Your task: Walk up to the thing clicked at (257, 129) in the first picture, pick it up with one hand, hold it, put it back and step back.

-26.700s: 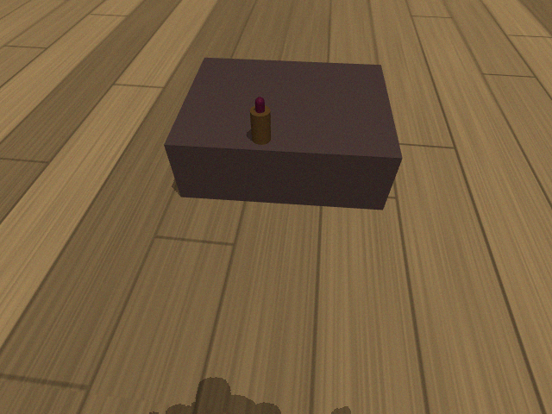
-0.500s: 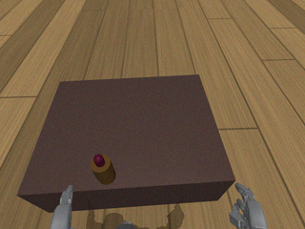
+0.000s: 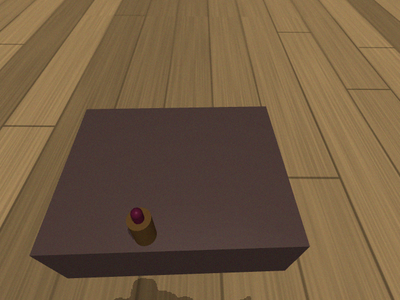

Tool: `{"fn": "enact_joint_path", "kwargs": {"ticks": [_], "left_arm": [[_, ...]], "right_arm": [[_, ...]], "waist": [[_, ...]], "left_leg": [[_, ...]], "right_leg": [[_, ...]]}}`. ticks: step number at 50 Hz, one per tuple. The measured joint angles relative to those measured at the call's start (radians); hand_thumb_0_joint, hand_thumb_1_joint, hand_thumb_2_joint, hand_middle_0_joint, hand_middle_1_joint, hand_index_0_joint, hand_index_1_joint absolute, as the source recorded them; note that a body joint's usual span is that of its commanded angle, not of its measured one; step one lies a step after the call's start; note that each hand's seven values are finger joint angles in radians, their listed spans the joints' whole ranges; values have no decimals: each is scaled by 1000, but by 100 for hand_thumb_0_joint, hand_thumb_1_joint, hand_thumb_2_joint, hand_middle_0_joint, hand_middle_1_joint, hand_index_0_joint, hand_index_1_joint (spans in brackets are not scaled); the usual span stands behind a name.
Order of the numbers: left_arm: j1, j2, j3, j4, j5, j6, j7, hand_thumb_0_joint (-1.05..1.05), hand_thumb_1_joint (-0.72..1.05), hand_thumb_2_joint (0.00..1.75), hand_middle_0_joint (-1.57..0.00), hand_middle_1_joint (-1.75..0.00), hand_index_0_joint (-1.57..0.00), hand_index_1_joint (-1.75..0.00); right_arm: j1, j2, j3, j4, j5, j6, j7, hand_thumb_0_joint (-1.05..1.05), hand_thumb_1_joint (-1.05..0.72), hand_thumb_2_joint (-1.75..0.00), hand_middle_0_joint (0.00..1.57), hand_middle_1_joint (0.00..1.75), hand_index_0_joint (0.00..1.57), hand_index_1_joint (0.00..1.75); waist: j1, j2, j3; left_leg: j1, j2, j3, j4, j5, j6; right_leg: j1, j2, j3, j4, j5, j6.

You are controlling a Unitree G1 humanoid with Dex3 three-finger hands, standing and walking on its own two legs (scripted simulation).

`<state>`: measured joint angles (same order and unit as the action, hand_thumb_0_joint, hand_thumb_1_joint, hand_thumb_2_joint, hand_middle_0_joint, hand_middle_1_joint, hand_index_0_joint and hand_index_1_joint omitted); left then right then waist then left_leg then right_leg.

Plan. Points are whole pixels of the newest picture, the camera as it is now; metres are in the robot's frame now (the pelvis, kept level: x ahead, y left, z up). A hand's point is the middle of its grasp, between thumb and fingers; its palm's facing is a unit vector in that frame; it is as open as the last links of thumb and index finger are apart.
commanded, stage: stand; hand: left
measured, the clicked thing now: (140, 224) +0.41 +0.22 -0.33
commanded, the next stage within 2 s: none
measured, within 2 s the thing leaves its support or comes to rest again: neither
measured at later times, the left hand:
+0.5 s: hand out of the picture +0.03 +0.26 -0.14, palm faces -0.01 -0.94 -0.35, open 7.4 cm
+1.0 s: hand out of the picture +0.03 +0.26 -0.14, palm faces -0.02 -0.94 -0.34, open 7.4 cm
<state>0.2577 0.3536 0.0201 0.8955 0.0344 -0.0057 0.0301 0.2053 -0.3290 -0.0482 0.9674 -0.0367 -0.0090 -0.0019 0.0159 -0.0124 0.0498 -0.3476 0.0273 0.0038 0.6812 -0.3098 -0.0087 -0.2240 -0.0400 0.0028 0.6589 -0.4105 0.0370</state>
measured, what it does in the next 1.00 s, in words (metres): stands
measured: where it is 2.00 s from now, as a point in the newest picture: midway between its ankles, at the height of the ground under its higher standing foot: outside the picture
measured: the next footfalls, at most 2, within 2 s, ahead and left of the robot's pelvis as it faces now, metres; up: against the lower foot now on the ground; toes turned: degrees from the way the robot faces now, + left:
none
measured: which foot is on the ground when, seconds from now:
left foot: down 0.00-1.00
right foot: down 0.00-1.00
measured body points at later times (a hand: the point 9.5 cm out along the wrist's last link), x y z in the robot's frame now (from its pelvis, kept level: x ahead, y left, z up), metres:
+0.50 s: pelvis -0.02 +0.01 +0.02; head -0.02 +0.01 +0.47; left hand +0.03 +0.31 -0.11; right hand +0.06 -0.29 -0.11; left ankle +0.03 +0.13 -0.72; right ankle -0.04 -0.14 -0.72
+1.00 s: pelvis -0.01 +0.01 +0.02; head +0.00 +0.01 +0.47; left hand +0.03 +0.31 -0.11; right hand +0.05 -0.29 -0.11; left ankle +0.03 +0.13 -0.72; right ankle -0.04 -0.14 -0.72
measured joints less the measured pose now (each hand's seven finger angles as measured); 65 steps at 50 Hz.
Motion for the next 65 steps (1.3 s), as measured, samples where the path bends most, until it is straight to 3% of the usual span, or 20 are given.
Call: {"fn": "enact_joint_path", "kwargs": {"ticks": [7, 15, 36, 65], "left_arm": [[-33, -13, -15, 106, -8, 1, -1, 1, 70, 85, -20, -29, -20, -29], [-72, -19, -21, 184, -9, -3, -11, 1, 86, 89, -20, -29, -21, -30], [-90, -7, -11, 260, -8, -6, -22, 1, 90, 90, -20, -30, -21, -30], [-130, -15, -6, 245, -16, -5, -27, 1, 90, 90, -20, -30, -21, -30]], "right_arm": [[-31, 19, 24, 74, 10, 3, -2, 0, -91, -90, 21, 30, 20, 30], [-60, 24, 30, 126, 16, 3, 2, 0, -91, -90, 21, 30, 20, 30], [-66, -6, 23, 185, 22, 5, 4, 0, -91, -90, 21, 30, 20, 30], [-99, -10, 33, 184, 26, -5, 3, 0, -91, -90, 21, 30, 20, 30]], "waist": [[1, 6, 8], [-3, 10, 2], [-10, 9, 9], [-15, 9, 11]], "left_leg": [[86, -4, 4, -114, 57, 4], [147, -13, 6, -225, 122, 8], [171, -17, 9, -308, 180, 10], [185, -13, 9, -319, 160, 2]], "right_leg": [[90, -4, -1, -128, 67, 7], [150, -12, -3, -237, 133, 13], [168, -15, -2, -310, 186, 17], [186, -11, -3, -332, 171, 11]]}}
